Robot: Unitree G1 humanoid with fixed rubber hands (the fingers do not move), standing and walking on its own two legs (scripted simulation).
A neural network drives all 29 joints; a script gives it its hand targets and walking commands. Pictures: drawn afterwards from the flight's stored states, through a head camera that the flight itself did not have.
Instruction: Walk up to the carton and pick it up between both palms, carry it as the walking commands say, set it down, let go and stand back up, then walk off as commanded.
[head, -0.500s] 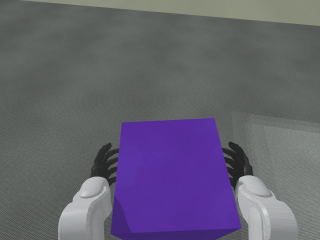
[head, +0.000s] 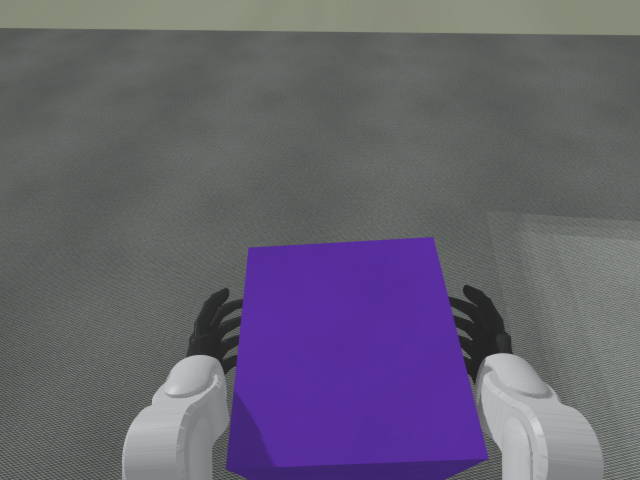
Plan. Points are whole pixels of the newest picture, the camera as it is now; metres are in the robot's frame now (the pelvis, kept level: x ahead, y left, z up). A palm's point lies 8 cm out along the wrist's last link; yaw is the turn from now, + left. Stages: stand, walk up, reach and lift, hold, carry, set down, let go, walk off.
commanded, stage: carry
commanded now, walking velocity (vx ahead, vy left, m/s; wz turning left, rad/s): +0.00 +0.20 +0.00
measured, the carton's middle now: (347, 377) +0.25 -0.01 +0.02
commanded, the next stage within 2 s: none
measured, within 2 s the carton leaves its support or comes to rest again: neither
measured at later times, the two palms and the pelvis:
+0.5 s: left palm (57, 422) +0.19 +0.28 +0.09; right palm (360, 432) +0.17 -0.02 +0.08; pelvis -0.05 +0.14 +0.00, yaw -1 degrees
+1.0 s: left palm out of the picture +0.17 +0.32 +0.09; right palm out of the picture +0.09 +0.04 +0.08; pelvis -0.10 +0.24 -0.01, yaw -14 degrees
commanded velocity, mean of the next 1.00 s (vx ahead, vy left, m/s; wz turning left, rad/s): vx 0.00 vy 0.10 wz -0.31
